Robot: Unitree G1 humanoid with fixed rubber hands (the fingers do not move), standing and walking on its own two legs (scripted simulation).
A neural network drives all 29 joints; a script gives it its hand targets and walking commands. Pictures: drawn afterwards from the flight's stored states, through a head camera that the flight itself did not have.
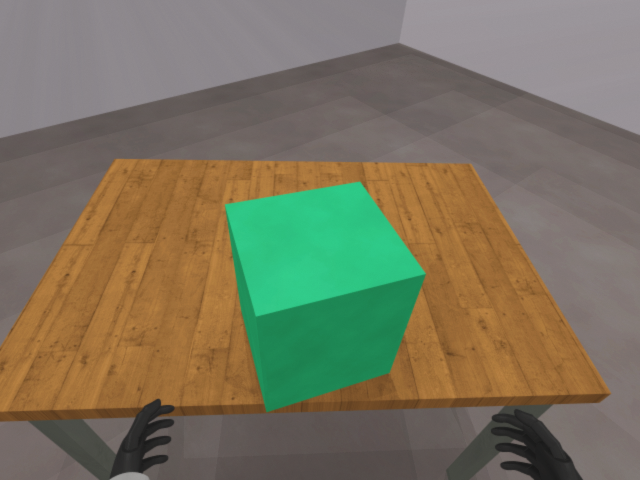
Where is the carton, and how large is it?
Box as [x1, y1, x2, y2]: [225, 182, 425, 411]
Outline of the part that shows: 360,182 225,204 241,311 266,411 389,372 425,273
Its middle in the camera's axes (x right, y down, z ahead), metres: -0.01 +0.08 +0.59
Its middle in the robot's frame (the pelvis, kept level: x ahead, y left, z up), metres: +0.39 +0.01 +0.01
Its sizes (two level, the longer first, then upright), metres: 0.210 0.200 0.250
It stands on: a table, 0.66 m high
